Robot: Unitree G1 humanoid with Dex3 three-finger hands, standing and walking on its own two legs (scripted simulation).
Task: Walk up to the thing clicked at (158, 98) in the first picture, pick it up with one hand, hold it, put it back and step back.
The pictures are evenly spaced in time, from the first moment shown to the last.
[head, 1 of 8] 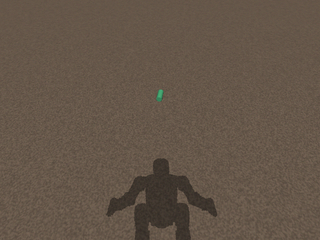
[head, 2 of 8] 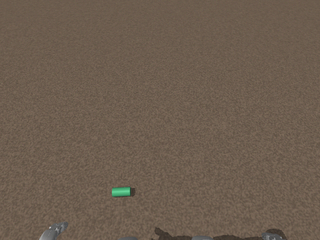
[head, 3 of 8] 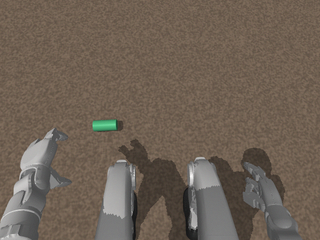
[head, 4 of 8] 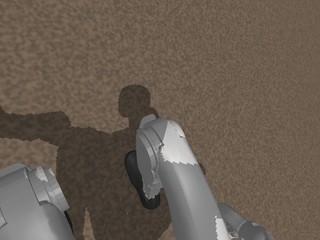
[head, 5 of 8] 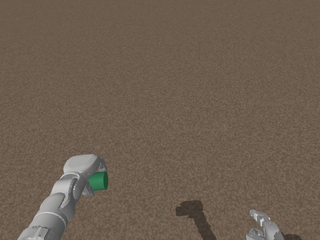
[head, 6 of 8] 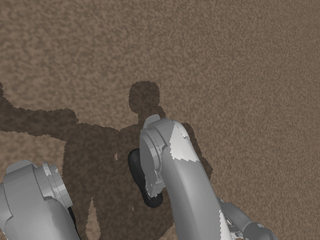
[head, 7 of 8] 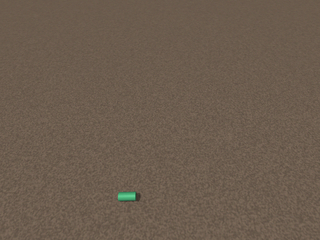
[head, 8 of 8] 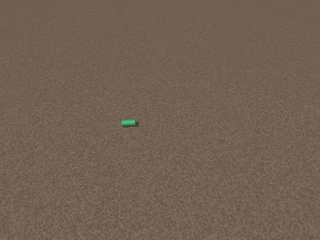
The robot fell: no
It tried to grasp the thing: yes
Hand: left
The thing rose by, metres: 0.67
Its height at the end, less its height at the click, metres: +0.00
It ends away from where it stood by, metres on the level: 0.01
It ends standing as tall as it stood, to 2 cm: yes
